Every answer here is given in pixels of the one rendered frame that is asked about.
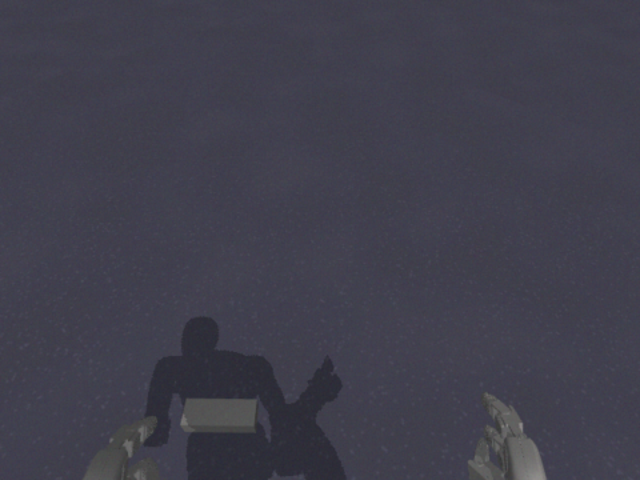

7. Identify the left robot hand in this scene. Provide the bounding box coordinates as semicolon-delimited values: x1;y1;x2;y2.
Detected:
82;416;166;480

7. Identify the carton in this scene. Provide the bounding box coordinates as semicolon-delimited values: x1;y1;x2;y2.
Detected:
180;398;259;433

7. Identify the right robot hand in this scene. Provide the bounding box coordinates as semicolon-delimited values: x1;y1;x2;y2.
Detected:
468;392;547;480

